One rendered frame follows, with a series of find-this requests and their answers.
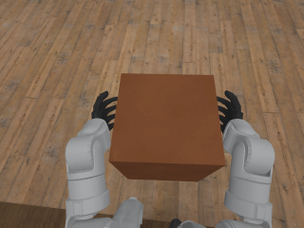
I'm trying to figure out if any left robot forearm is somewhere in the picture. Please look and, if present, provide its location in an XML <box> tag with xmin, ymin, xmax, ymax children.
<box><xmin>65</xmin><ymin>118</ymin><xmax>111</xmax><ymax>228</ymax></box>

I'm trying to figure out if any left robot upper arm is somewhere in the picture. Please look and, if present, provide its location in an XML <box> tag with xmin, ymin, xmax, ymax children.
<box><xmin>70</xmin><ymin>217</ymin><xmax>118</xmax><ymax>228</ymax></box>

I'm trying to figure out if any right robot forearm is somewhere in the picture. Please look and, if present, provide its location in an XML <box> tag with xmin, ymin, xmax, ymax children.
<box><xmin>222</xmin><ymin>119</ymin><xmax>276</xmax><ymax>228</ymax></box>

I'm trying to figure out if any left robot thigh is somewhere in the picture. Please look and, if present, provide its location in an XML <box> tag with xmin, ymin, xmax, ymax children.
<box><xmin>112</xmin><ymin>199</ymin><xmax>143</xmax><ymax>228</ymax></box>

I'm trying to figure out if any robot right hand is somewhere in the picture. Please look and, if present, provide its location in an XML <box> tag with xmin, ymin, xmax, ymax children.
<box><xmin>217</xmin><ymin>90</ymin><xmax>243</xmax><ymax>134</ymax></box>

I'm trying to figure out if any robot right foot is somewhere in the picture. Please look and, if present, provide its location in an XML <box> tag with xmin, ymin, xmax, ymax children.
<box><xmin>169</xmin><ymin>218</ymin><xmax>181</xmax><ymax>228</ymax></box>

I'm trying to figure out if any robot left hand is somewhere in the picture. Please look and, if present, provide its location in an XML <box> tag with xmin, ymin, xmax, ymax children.
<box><xmin>91</xmin><ymin>91</ymin><xmax>118</xmax><ymax>131</ymax></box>

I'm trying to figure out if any carton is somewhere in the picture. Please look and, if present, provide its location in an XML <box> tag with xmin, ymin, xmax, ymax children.
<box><xmin>108</xmin><ymin>73</ymin><xmax>226</xmax><ymax>182</ymax></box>

